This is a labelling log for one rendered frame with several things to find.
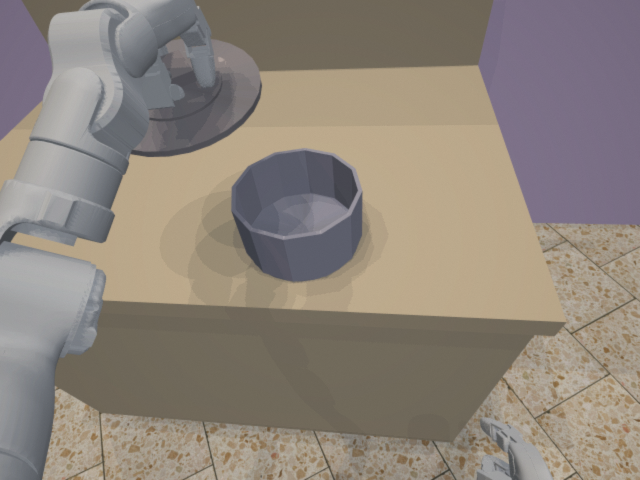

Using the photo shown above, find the table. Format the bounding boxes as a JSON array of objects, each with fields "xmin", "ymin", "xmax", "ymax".
[{"xmin": 0, "ymin": 0, "xmax": 567, "ymax": 443}]

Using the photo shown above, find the left robot hand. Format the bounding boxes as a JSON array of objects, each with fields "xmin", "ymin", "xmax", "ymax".
[{"xmin": 123, "ymin": 0, "xmax": 216, "ymax": 110}]

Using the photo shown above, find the right robot hand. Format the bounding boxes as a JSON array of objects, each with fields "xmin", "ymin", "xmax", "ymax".
[{"xmin": 477, "ymin": 417, "xmax": 554, "ymax": 480}]

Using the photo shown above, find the knob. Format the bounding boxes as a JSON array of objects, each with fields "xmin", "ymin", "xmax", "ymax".
[{"xmin": 160, "ymin": 50, "xmax": 197, "ymax": 87}]

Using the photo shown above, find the lid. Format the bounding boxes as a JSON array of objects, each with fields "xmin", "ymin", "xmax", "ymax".
[{"xmin": 131, "ymin": 39, "xmax": 262, "ymax": 157}]

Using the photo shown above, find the pot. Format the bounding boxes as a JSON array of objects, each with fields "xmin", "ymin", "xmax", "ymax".
[{"xmin": 231, "ymin": 148, "xmax": 362, "ymax": 282}]

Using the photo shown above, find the robot left forearm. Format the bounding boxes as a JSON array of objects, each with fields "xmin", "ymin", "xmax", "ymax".
[{"xmin": 0, "ymin": 0, "xmax": 158, "ymax": 246}]

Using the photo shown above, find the robot left upper arm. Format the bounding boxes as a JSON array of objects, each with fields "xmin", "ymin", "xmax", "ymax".
[{"xmin": 0, "ymin": 241, "xmax": 106, "ymax": 480}]

